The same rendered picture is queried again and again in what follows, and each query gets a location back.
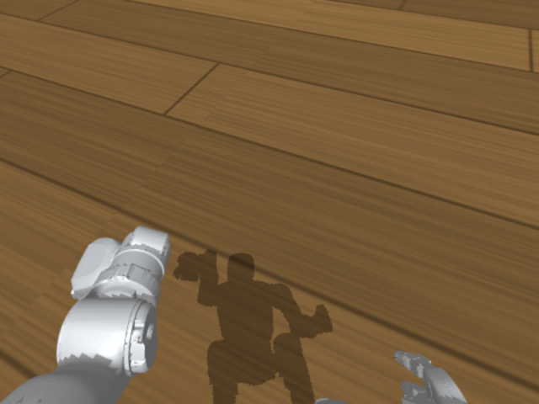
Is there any left robot hand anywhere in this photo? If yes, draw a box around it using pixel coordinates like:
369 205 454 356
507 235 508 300
71 237 122 300

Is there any right robot hand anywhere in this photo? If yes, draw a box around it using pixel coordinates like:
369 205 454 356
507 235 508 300
394 351 467 404

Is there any left robot arm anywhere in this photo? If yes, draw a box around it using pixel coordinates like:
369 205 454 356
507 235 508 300
0 226 171 404

